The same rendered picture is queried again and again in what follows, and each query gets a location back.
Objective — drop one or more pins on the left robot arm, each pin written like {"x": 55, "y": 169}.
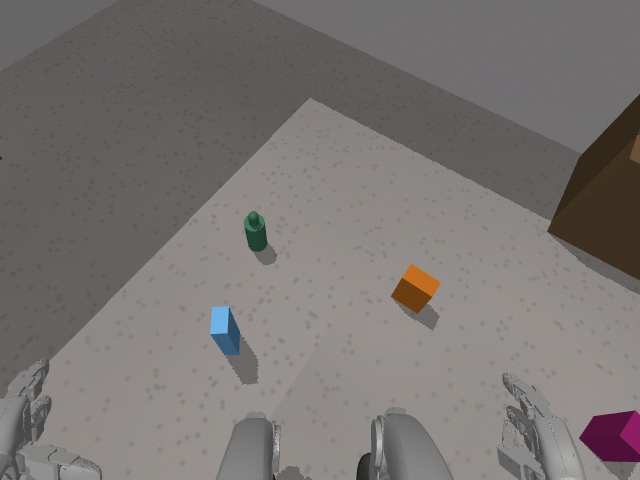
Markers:
{"x": 8, "y": 468}

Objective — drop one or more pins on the left robot hand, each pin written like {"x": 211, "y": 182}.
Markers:
{"x": 20, "y": 426}

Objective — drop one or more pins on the right robot hand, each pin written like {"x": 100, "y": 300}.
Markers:
{"x": 552, "y": 453}

